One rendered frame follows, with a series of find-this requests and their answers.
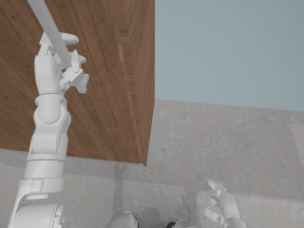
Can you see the left robot forearm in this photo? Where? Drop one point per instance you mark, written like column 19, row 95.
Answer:
column 47, row 152

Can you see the right robot forearm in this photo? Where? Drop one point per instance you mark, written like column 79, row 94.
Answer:
column 234, row 222

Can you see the right robot hand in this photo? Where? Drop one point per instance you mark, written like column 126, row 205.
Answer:
column 220, row 209

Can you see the robot left upper arm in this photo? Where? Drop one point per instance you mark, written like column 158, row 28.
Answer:
column 40, row 215

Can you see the left robot thigh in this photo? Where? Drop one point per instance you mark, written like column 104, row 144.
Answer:
column 122, row 220

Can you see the wardrobe door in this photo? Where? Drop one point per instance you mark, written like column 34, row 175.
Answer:
column 101, row 126

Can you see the handle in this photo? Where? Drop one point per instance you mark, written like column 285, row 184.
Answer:
column 42, row 13

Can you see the left robot hand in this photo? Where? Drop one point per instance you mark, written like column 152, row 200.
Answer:
column 48, row 67

